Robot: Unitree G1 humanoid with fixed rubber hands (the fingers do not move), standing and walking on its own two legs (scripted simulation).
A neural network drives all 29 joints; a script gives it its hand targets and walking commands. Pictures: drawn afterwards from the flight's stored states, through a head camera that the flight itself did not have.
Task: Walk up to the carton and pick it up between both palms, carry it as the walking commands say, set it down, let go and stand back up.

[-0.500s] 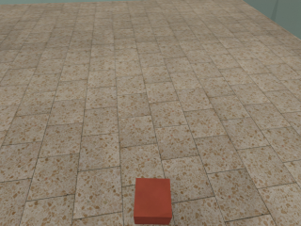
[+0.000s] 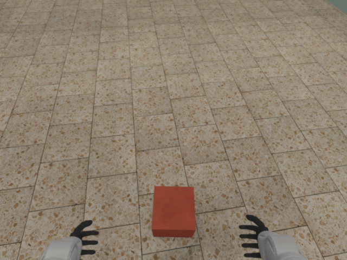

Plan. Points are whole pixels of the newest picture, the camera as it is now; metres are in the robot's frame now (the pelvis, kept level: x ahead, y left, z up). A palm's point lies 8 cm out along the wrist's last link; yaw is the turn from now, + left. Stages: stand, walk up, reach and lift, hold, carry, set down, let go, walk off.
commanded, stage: reach and lift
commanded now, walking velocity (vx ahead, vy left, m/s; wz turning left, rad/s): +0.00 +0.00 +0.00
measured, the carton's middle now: (173, 212) +0.41 -0.02 -0.67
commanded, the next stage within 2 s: none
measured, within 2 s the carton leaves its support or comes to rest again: neither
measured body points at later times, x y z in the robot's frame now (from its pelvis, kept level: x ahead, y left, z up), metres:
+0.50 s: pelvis -0.05 -0.01 -0.05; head +0.08 -0.01 +0.38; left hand +0.19 +0.21 -0.16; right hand +0.18 -0.21 -0.17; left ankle +0.00 +0.13 -0.73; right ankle +0.01 -0.14 -0.73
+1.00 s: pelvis -0.09 +0.00 -0.09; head +0.15 -0.01 +0.29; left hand +0.35 +0.18 -0.19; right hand +0.35 -0.20 -0.20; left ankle +0.00 +0.13 -0.73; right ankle +0.01 -0.14 -0.73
